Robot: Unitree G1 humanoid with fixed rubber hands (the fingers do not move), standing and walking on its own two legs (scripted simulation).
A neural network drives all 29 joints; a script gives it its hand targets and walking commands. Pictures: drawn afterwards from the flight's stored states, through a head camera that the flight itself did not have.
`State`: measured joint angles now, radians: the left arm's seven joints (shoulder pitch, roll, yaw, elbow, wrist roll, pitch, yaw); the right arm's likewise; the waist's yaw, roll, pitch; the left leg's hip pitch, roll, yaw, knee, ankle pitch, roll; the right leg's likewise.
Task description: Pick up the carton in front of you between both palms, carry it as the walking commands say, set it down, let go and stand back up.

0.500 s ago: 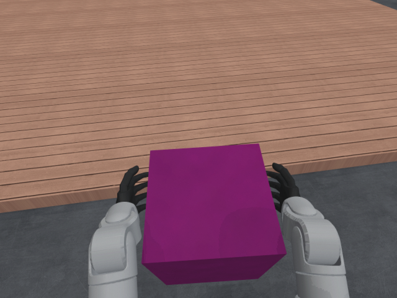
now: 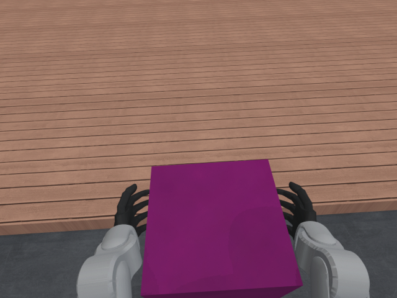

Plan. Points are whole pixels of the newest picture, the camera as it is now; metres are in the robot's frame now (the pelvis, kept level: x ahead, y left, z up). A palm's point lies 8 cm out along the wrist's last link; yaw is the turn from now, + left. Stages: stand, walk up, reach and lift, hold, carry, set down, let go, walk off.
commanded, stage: carry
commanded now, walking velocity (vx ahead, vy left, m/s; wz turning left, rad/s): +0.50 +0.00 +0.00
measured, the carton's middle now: (213, 241) +0.23 +0.01 +0.02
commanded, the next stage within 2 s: none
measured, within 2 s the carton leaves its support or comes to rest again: neither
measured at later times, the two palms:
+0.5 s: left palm (156, 85) +0.63 +0.16 +0.13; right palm (267, 88) +0.62 -0.15 +0.13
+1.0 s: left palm (171, 38) +1.01 +0.15 +0.13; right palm (249, 39) +1.01 -0.15 +0.12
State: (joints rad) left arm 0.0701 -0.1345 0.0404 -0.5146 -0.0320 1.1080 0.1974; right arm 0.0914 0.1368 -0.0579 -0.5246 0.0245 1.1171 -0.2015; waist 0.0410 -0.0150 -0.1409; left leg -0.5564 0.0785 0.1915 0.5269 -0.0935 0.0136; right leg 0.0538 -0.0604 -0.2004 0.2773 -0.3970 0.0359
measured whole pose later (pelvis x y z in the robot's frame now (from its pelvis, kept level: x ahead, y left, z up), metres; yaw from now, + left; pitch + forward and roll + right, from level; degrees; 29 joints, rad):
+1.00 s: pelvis +0.67 +0.00 +0.00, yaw -2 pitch +6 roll +2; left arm -0.43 -0.14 0.25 -0.29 -0.04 1.03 0.20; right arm -0.45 0.15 -0.25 -0.28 -0.01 1.05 -0.23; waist 0.04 0.00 0.02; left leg -0.99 0.04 0.18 1.17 -0.38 0.13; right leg 0.03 -0.04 -0.13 0.38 -0.42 -0.04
